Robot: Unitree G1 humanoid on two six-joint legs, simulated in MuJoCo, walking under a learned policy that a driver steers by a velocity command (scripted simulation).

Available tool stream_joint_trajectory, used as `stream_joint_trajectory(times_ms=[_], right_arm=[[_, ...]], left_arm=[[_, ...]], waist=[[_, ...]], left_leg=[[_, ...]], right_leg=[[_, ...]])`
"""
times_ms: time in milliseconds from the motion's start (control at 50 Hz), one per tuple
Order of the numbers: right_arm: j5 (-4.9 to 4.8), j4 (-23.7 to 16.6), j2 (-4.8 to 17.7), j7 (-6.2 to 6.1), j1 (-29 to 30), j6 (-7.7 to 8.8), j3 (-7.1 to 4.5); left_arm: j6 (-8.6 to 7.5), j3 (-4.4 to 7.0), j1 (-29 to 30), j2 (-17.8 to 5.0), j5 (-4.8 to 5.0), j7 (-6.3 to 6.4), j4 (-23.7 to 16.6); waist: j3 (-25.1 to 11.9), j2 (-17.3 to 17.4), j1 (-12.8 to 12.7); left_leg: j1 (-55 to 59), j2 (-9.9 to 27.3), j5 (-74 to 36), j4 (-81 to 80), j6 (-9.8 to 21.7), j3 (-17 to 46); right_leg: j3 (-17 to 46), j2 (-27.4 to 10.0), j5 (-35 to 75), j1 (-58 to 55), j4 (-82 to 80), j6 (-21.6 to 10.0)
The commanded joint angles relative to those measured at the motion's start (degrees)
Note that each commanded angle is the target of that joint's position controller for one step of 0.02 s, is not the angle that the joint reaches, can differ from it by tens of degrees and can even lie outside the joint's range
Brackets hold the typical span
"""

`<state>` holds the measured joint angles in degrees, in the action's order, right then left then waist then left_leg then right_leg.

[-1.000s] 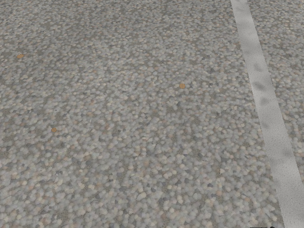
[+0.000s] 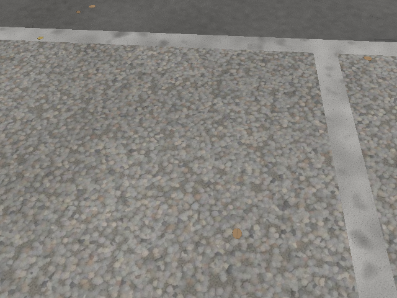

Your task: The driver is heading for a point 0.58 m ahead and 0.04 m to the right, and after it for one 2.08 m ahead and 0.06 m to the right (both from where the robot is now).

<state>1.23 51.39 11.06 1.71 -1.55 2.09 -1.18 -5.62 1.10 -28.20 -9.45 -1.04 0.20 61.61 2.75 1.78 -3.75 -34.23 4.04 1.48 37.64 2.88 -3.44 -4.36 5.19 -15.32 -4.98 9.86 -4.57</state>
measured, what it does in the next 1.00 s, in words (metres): walks ahead: left foot, then right foot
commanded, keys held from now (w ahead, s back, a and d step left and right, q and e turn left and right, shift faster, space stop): w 0.64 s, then no key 0.36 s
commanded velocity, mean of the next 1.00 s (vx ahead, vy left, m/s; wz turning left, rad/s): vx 0.41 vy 0.00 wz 0.00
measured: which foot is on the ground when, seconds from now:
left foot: up 0.00-0.08, down 0.10-0.70, up 0.72-1.00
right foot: down 0.00-0.12, up 0.14-0.66, down 0.68-1.00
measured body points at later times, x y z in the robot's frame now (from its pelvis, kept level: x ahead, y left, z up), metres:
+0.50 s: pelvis +0.26 +0.04 +0.01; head +0.28 +0.05 +0.45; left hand +0.41 +0.27 -0.13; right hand +0.18 -0.19 -0.14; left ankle +0.19 +0.10 -0.74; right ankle +0.42 -0.11 -0.68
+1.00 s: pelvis +0.47 -0.01 +0.00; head +0.50 -0.02 +0.45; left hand +0.46 +0.22 -0.14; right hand +0.53 -0.24 -0.15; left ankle +0.53 +0.13 -0.70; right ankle +0.49 -0.07 -0.74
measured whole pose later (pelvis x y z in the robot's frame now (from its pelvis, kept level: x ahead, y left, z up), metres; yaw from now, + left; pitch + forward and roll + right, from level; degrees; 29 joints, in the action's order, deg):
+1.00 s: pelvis +0.47 -0.01 +0.00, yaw +0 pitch -1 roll +0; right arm 1.3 57.7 10.5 -1.3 -10.9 0.6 -2.2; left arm -4.6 0.6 -18.4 -9.2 -1.2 0.5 60.9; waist 4.5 1.8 -0.4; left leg -26.7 2.2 15.0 45.4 1.3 0.7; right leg -6.2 3.4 -8.6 10.2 19.4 -5.7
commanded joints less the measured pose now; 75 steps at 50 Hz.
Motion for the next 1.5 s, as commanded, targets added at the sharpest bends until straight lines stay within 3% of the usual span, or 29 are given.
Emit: stream_joint_trajectory(times_ms=[20,60,100,120,140,160,180,200,240,360,560,620,660,680,700,720,740,760,800,840,900,980,1060,1100,1140,1160,1180,1240,1500], right_arm=[[-0.05,-4.85,4.04,-0.19,5.67,1.22,-0.78],[-0.06,-3.73,4.72,-0.62,1.09,1.82,-1.33],[0.59,1.90,7.09,-1.61,-15.55,2.81,-2.86],[2.05,3.83,12.07,-2.27,-26.04,3.21,-4.28],[1.96,4.09,15.92,-1.89,-27.23,2.69,-5.26],[-0.29,3.43,12.66,-1.42,-22.01,2.03,-4.78],[-0.73,2.39,9.44,-1.22,-15.86,2.14,-3.81],[-0.49,2.27,6.56,-0.98,-13.22,2.59,-3.08],[-0.61,3.72,3.41,-1.39,-13.30,3.30,-2.05],[-0.75,6.89,5.87,-1.78,-21.46,4.31,-2.07],[0.06,9.97,5.71,-2.62,-30.91,3.80,-1.48],[0.42,10.24,6.68,-3.09,-29.27,3.63,-1.80],[0.24,10.31,7.28,-3.09,-27.43,3.37,-1.99],[-0.52,9.85,6.63,-3.09,-26.87,3.43,-1.69],[-2.32,7.62,3.12,-2.95,-28.31,3.54,-0.69],[-3.49,9.02,3.01,-3.07,-34.88,3.21,-1.41],[-1.71,8.85,5.68,-3.39,-30.69,2.62,-2.21],[-0.87,7.63,3.86,-3.28,-25.87,2.66,-1.89],[0.54,7.19,2.96,-2.90,-23.38,1.64,-2.19],[0.90,8.03,1.22,-2.36,-25.25,0.14,-2.05],[0.42,8.13,0.38,-2.49,-24.27,-1.22,-1.77],[-0.10,7.32,0.94,-3.21,-17.74,-2.10,-1.07],[-0.29,7.79,1.45,-3.77,-14.84,-2.27,-0.52],[-0.03,8.70,1.08,-4.07,-15.82,-1.73,-0.01],[0.61,9.40,5.48,-4.51,-17.92,-0.45,-0.40],[-0.84,10.02,4.58,-4.30,-15.13,-0.57,-0.07],[-0.94,9.71,1.68,-3.84,-13.74,-0.53,0.48],[-1.10,10.73,1.39,-4.13,-15.07,-0.50,0.58],[-0.89,13.55,0.57,-4.33,-17.67,-0.83,0.92]], left_arm=[[-0.12,1.52,-3.85,-8.42,-0.51,0.80,-0.31],[0.01,1.76,-1.88,-9.20,-0.64,1.06,-0.33],[0.28,1.75,-0.18,-9.37,-0.23,0.87,-0.60],[0.14,1.13,0.00,-7.57,0.31,0.69,-2.66],[0.31,0.54,-7.04,-2.65,2.27,0.05,-2.72],[0.61,1.96,-1.63,-8.13,0.56,0.25,-2.76],[0.34,2.16,3.62,-7.93,0.37,-0.09,-4.62],[0.22,2.07,5.76,-6.91,0.30,-0.23,-4.96],[1.61,1.93,4.76,-4.80,-0.99,-0.79,-4.49],[3.64,2.12,14.65,-4.79,-1.04,-1.76,-8.04],[2.84,1.11,32.14,-4.61,-0.15,-1.71,-14.10],[2.04,1.52,30.28,-5.41,-0.09,-1.44,-14.32],[1.17,2.51,18.00,-6.58,-0.39,-0.58,-10.19],[0.35,3.34,8.38,-8.44,-1.48,0.03,-7.10],[-0.12,4.64,0.12,-14.13,-2.96,0.62,-5.96],[0.88,5.29,1.11,-16.00,-0.87,0.06,-5.73],[1.24,4.69,6.95,-13.35,1.05,-0.35,-6.89],[0.94,3.38,11.98,-9.10,1.08,-0.38,-7.36],[0.54,1.83,13.89,-4.33,0.89,0.11,-6.42],[0.10,1.21,12.72,-3.97,0.38,0.36,-5.21],[-0.43,1.02,12.60,-6.52,-0.11,0.36,-4.58],[0.40,0.24,10.19,-6.38,-0.25,0.53,-3.23],[1.90,-0.19,8.81,-5.92,-0.42,1.04,-2.26],[2.59,-0.38,9.51,-5.59,0.07,1.43,-2.09],[2.82,-0.26,5.07,-4.33,-0.02,1.51,-1.85],[3.57,-1.04,0.57,-0.38,0.93,1.46,-0.04],[4.02,-0.79,2.22,-2.16,0.56,1.71,0.71],[4.38,-0.17,5.91,-3.93,0.43,1.71,0.36],[4.70,-0.98,6.07,-1.77,0.52,2.41,3.36]], waist=[[4.31,-5.57,1.15],[2.04,-5.95,3.78],[-6.54,-4.05,10.42],[-14.02,1.45,13.50],[-19.60,13.36,9.87],[-13.71,2.96,8.92],[-5.93,1.50,6.84],[-2.54,-0.72,5.30],[-0.95,0.67,2.30],[2.07,1.00,2.69],[4.25,2.06,7.30],[3.38,2.36,5.14],[-2.34,1.87,0.02],[-7.56,0.85,-3.48],[-15.81,-7.18,-4.49],[-22.46,-14.51,-1.34],[-16.34,-5.59,0.70],[-8.61,-4.27,1.79],[-2.59,-3.69,4.35],[-3.59,-4.38,6.15],[-4.95,-5.20,7.92],[-5.15,-8.13,5.88],[-3.33,-7.23,4.49],[-1.47,-4.62,5.69],[-1.23,1.92,2.47],[-0.63,7.76,0.20],[1.43,5.38,1.24],[1.26,2.19,2.67],[1.21,-1.65,3.39]], left_leg=[[-1.90,-1.36,3.41,-3.48,1.78,-0.83],[6.28,-4.00,7.87,-6.33,3.70,-2.06],[27.33,-5.62,6.00,-11.12,6.52,-2.01],[42.46,7.45,10.16,-11.61,9.80,12.44],[54.44,21.53,13.01,-19.23,18.39,40.26],[48.38,18.04,18.09,-22.24,16.09,39.04],[39.76,16.11,16.60,-23.83,14.08,29.99],[33.20,13.57,10.45,-25.96,12.37,24.42],[26.19,9.22,3.95,-28.05,9.40,16.32],[26.48,6.78,-3.16,-31.52,9.01,9.89],[39.54,7.85,-16.26,-28.28,8.58,6.34],[42.16,9.04,-28.44,-22.79,7.90,5.22],[40.64,6.98,-41.39,-8.67,5.95,3.14],[32.96,4.65,-33.77,3.13,4.38,1.73],[17.66,-1.02,-6.67,22.78,1.91,-1.71],[7.53,-9.95,30.88,39.16,0.69,1.16],[5.69,-6.06,27.15,40.62,0.89,7.01],[4.20,-4.39,24.36,38.37,0.50,6.73],[7.25,-1.62,20.99,30.31,-0.14,6.25],[12.49,-2.56,18.91,26.63,-0.87,5.24],[14.68,-2.85,15.93,18.67,-1.70,3.98],[17.46,-2.69,11.61,6.21,-1.73,2.17],[20.91,-2.34,13.48,-1.91,-1.46,2.07],[26.49,-1.61,7.31,-13.59,-0.87,2.85],[31.77,6.99,-9.23,-16.26,0.37,11.68],[24.41,7.89,-6.33,-17.20,3.02,12.71],[20.50,5.98,-0.85,-18.50,2.05,12.07],[21.39,2.24,1.73,-18.90,0.22,8.96],[24.10,1.88,1.63,-19.61,0.55,8.49]], right_leg=[[7.54,-18.38,33.45,-1.81,1.20,-6.78],[5.97,-18.25,46.23,-2.14,7.63,-5.58],[3.11,-14.95,48.35,3.89,26.44,-3.65],[0.91,-11.77,27.96,16.33,43.93,-2.51],[0.20,-0.51,-15.29,36.13,63.92,-0.35],[7.41,-4.03,-12.20,41.27,66.67,-1.38],[7.21,-6.48,-6.14,42.24,64.48,-1.55],[6.97,-8.27,-2.60,39.94,61.39,-1.33],[6.53,-10.13,-0.54,34.47,56.68,-0.13],[3.58,-11.64,7.71,41.40,47.56,2.63],[-0.03,-8.53,13.06,43.10,26.12,1.52],[-0.92,-6.38,7.08,37.46,22.29,-1.05],[-2.57,-2.42,7.38,22.48,17.53,-3.32],[0.60,-5.67,13.99,8.58,16.06,-5.05],[18.40,-21.86,25.62,-7.80,16.89,-9.38],[36.91,-32.17,43.94,-13.19,12.55,-17.85],[29.14,-28.90,46.09,-5.64,12.20,-16.51],[21.62,-26.43,47.88,2.16,10.67,-14.68],[13.05,-20.81,46.13,11.96,6.64,-9.68],[9.02,-18.87,50.49,15.98,5.91,-8.41],[5.00,-17.30,53.31,17.99,6.00,-8.29],[3.77,-15.84,45.31,17.84,6.30,-6.63],[7.59,-17.36,26.64,18.73,6.25,-7.01],[8.60,-16.14,15.36,21.07,8.01,-4.63],[6.69,-10.77,4.36,23.96,11.60,-0.84],[4.41,-7.71,-0.66,18.73,8.80,0.27],[4.97,-8.09,1.83,14.96,8.17,0.96],[6.23,-9.88,6.99,13.35,8.41,0.70],[6.37,-10.72,6.74,13.38,7.45,1.41]])
Keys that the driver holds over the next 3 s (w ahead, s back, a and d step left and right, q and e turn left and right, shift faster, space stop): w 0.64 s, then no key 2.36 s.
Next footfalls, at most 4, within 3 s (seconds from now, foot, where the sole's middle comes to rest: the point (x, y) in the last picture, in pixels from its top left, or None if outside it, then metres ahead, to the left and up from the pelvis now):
0.10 left None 0.23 0.10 -0.78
0.68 right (242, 282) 0.53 -0.07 -0.78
1.12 left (186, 268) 0.57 0.12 -0.78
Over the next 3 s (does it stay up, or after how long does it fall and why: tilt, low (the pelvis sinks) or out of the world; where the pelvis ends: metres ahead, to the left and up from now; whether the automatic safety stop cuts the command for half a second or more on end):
stays up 0.52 0.01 0.00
